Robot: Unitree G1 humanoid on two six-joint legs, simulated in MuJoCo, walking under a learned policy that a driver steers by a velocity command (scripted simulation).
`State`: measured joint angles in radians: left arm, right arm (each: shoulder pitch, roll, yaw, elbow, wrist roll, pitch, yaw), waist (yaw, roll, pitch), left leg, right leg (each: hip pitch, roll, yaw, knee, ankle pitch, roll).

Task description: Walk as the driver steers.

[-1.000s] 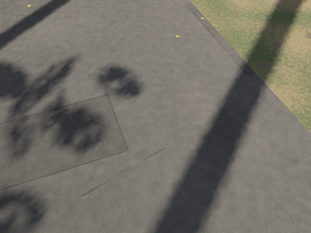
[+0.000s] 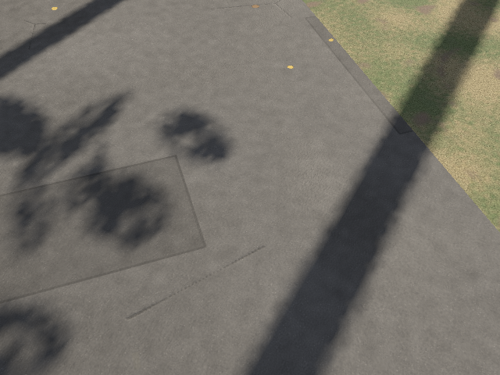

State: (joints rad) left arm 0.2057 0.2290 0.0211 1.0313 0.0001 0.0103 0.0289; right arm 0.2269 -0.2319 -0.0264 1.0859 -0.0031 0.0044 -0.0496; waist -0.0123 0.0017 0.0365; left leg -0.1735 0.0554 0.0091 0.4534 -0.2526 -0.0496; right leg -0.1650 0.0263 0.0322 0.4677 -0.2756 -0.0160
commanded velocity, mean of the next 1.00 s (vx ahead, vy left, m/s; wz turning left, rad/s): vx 0.29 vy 0.00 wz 0.00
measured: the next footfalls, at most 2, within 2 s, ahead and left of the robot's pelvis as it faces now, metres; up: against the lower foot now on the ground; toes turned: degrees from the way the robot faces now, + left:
right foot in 0.88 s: +0.43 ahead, -0.08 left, +0.00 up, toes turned -2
left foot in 1.42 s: +0.74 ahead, +0.17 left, +0.00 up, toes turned +3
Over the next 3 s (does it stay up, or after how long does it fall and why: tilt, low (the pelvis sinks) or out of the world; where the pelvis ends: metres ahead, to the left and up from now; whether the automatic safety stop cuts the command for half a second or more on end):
stays up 0.86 0.09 0.01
